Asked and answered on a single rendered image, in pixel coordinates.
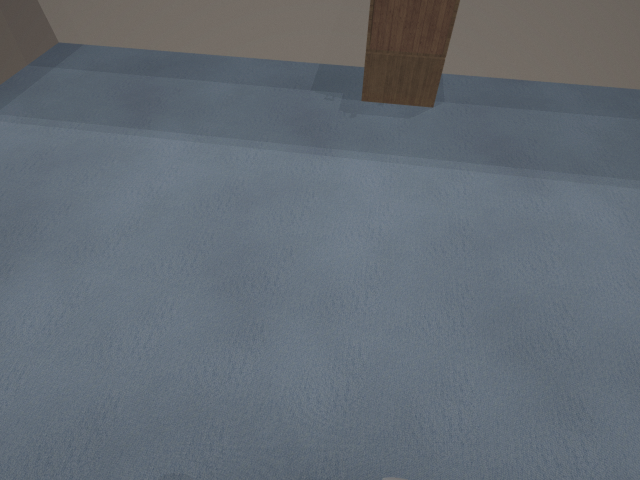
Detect cupboard door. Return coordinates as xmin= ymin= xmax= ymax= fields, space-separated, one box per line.
xmin=370 ymin=0 xmax=456 ymax=55

